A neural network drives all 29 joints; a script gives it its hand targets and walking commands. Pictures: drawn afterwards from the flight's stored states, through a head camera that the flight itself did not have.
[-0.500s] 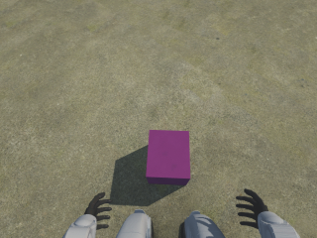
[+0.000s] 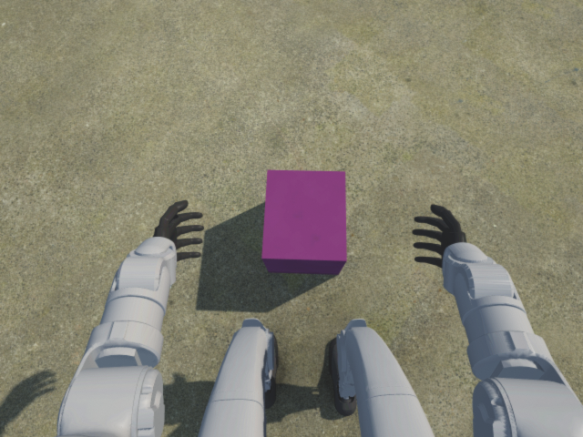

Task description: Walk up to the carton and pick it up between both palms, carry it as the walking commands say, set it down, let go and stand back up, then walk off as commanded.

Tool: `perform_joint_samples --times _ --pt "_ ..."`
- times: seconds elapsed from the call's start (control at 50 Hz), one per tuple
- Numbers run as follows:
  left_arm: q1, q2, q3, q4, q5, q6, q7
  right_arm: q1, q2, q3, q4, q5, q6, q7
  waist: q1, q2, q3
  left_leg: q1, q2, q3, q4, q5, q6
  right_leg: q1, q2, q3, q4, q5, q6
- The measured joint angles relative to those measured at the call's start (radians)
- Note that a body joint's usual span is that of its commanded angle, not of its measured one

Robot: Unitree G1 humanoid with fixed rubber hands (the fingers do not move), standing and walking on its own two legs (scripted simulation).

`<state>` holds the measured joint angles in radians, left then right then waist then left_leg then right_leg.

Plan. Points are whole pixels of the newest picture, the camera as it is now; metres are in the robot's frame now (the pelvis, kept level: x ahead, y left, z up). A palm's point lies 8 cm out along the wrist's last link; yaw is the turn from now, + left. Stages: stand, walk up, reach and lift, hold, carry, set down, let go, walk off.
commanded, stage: reach and lift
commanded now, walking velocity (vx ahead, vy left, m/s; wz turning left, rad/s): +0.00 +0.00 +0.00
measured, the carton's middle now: (304, 225) +0.53 -0.01 -0.58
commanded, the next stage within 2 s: none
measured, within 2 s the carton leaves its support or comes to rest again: neither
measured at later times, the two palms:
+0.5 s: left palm (191, 165) +0.51 +0.19 -0.12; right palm (437, 169) +0.48 -0.23 -0.11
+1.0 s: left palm (205, 157) +0.55 +0.18 -0.17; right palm (422, 161) +0.52 -0.23 -0.17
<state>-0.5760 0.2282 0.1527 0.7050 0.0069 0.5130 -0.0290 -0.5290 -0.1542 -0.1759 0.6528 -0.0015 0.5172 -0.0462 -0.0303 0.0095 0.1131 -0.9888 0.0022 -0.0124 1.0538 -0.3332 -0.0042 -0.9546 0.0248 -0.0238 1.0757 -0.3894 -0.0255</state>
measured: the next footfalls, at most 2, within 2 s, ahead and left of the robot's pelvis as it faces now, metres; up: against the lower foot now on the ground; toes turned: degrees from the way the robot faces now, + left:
none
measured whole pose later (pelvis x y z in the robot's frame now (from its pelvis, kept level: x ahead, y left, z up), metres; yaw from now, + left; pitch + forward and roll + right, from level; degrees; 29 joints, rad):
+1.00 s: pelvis +0.02 +0.01 -0.05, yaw -2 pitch +49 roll -1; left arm -1.17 0.27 0.37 0.93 0.09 0.14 -0.01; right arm -1.12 -0.25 -0.39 0.89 -0.03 0.12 0.00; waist -0.03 0.01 -0.07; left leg -1.68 -0.02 -0.03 1.15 -0.33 -0.01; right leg -1.65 0.04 0.01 1.17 -0.37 -0.01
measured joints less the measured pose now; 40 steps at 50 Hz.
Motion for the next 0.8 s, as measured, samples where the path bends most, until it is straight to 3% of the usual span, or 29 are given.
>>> perform_joint_samples --times 0.18,0.52,0.8 --pt "-0.231 0.026 0.009 0.123 -0.022 -0.085 0.022 -0.216 -0.031 -0.054 0.115 0.017 -0.097 -0.007 -0.002 -0.004 -0.026 -0.173 0.001 0.002 0.014 0.021 0.004 -0.173 0.005 0.006 0.009 0.028 0.008" --pt "-0.433 0.031 0.075 0.196 -0.01 -0.306 0.074 -0.438 -0.119 -0.116 0.249 0.058 -0.358 0.049 -0.015 0.0 -0.13 -0.42 -0.018 0.016 0.007 0.015 0.02 -0.426 -0.004 0.034 0.006 0.021 0.028" --pt "-0.571 0.025 0.193 0.197 0.053 -0.372 0.046 -0.569 -0.114 -0.173 0.232 0.006 -0.412 0.06 -0.005 0.008 -0.183 -0.579 -0.022 -0.005 -0.021 0.037 0.005 -0.591 0.01 0.042 -0.021 0.05 0.025"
